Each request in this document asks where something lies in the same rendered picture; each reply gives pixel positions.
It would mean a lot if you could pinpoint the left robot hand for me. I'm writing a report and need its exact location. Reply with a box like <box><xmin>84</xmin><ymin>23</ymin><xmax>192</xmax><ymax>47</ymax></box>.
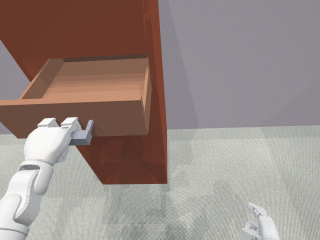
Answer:
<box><xmin>23</xmin><ymin>117</ymin><xmax>82</xmax><ymax>166</ymax></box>

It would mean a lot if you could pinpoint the robot left forearm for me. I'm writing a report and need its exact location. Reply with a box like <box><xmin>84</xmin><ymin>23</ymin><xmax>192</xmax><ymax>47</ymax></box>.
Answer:
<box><xmin>0</xmin><ymin>160</ymin><xmax>54</xmax><ymax>240</ymax></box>

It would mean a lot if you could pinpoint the drawer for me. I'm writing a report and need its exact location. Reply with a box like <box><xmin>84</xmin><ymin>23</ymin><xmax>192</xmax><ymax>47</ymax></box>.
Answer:
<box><xmin>0</xmin><ymin>53</ymin><xmax>152</xmax><ymax>139</ymax></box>

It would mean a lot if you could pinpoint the cabinet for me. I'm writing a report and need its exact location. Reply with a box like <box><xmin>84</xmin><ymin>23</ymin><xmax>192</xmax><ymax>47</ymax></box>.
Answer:
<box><xmin>0</xmin><ymin>0</ymin><xmax>168</xmax><ymax>185</ymax></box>

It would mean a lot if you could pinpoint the handle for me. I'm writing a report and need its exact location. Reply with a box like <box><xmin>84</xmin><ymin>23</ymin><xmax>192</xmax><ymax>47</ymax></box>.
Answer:
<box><xmin>69</xmin><ymin>120</ymin><xmax>94</xmax><ymax>146</ymax></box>

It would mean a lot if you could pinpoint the right robot hand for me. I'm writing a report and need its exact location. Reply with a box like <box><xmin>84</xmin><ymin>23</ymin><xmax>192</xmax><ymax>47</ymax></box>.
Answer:
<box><xmin>241</xmin><ymin>202</ymin><xmax>280</xmax><ymax>240</ymax></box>

